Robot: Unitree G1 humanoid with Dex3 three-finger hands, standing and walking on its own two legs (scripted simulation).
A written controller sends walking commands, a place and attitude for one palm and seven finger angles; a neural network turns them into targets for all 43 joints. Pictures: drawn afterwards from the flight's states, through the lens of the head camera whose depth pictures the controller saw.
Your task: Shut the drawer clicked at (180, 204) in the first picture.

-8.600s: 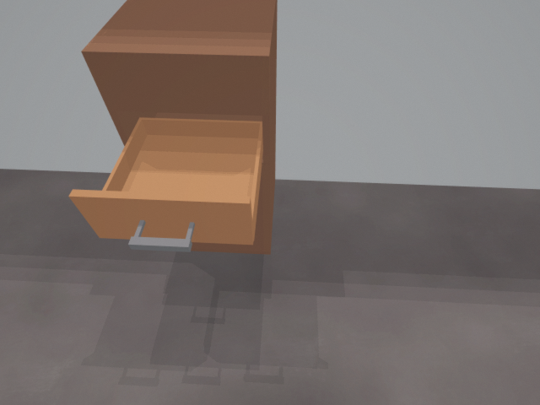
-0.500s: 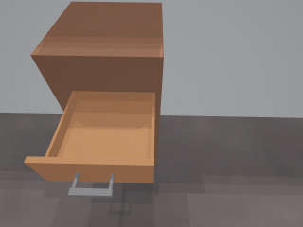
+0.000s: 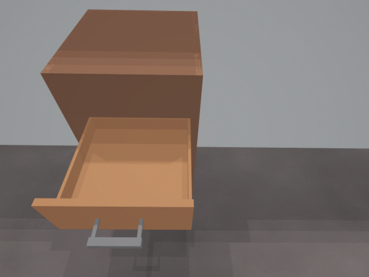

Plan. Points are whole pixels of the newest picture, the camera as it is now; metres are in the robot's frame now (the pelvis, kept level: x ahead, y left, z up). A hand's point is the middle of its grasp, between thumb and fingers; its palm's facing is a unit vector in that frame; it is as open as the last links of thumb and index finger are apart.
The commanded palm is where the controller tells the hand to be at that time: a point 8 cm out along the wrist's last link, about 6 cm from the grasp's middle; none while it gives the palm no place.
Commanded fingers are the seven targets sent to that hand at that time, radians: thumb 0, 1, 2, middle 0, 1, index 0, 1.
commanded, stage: come to a stop and stand still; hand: left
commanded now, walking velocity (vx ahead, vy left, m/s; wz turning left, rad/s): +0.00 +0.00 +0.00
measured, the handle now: (117, 233) +0.25 +0.18 -0.12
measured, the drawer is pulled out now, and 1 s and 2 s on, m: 0.30 0.30 0.30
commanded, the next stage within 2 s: look again from close up in 0.46 s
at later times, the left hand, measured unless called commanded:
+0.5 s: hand out of the picture +0.06 +0.20 -0.17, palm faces +0.01 -0.98 -0.21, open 7.3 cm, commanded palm none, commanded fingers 0.00 0.90 0.90 -0.20 -0.30 -0.20 -0.30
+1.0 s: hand out of the picture +0.03 +0.18 -0.16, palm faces +0.00 -0.98 -0.20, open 7.4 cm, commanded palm none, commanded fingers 0.00 0.90 0.90 -0.20 -0.30 -0.20 -0.30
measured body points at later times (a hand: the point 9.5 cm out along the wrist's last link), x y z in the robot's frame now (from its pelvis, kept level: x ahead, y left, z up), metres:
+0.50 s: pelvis +0.04 +0.02 +0.01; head +0.04 +0.03 +0.46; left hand +0.06 +0.25 -0.15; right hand +0.06 -0.21 -0.15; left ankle +0.01 +0.11 -0.73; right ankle -0.01 -0.13 -0.73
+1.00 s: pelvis +0.03 +0.00 +0.01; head +0.04 +0.00 +0.46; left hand +0.03 +0.23 -0.15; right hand +0.03 -0.22 -0.15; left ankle +0.01 +0.11 -0.73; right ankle -0.01 -0.13 -0.73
